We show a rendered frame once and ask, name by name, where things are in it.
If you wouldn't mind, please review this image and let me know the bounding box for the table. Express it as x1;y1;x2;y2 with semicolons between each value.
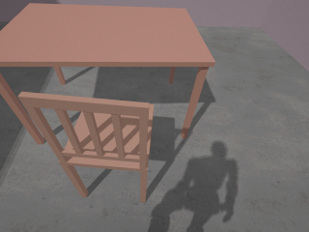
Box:
0;3;215;145

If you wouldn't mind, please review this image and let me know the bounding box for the chair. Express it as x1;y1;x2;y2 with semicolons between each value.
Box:
18;92;155;203

